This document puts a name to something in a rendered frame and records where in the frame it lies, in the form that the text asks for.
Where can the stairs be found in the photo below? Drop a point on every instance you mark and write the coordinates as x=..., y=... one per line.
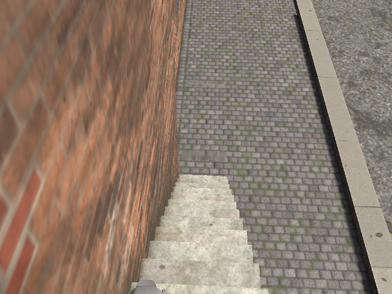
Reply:
x=200, y=246

